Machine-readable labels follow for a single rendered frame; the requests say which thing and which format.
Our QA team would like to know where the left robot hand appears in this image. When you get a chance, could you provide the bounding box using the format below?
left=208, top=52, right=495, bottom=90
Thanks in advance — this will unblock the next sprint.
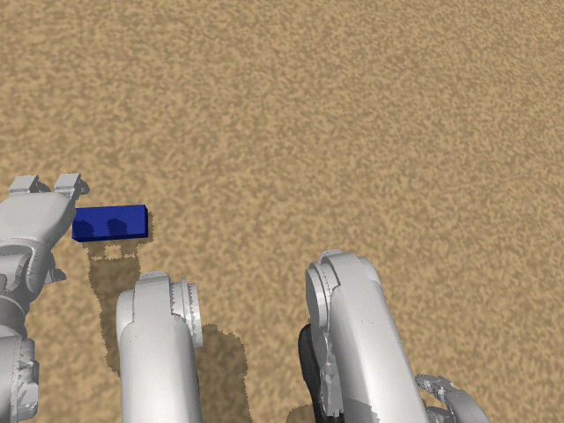
left=0, top=173, right=90, bottom=284

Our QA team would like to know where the small box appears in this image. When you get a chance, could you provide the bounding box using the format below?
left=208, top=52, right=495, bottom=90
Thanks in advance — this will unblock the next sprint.
left=71, top=204, right=148, bottom=242

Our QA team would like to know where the right robot foot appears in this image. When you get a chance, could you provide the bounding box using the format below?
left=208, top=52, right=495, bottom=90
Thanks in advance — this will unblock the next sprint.
left=298, top=324, right=345, bottom=423

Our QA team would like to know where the left robot arm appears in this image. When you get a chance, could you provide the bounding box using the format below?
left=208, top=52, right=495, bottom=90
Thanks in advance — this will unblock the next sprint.
left=0, top=239, right=52, bottom=423

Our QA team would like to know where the right robot hand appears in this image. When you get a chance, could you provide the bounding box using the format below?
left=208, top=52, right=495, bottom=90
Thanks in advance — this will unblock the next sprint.
left=415, top=374, right=491, bottom=423

